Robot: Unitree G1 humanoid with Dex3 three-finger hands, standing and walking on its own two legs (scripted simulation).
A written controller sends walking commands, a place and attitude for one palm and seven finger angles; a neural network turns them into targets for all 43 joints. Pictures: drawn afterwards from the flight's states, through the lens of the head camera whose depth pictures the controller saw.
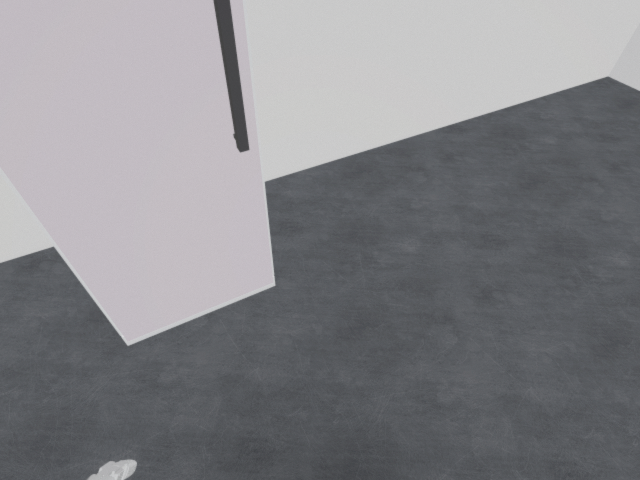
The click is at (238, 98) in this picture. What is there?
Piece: fridge door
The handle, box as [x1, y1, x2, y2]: [213, 0, 248, 151]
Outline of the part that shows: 213,0 235,133 233,135 236,140 238,149 240,151 243,151 248,149 248,143 229,0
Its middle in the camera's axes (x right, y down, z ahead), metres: -0.19 -0.33 +0.78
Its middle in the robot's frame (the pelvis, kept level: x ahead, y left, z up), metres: +0.81 +0.24 +0.11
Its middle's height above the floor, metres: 0.88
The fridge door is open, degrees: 0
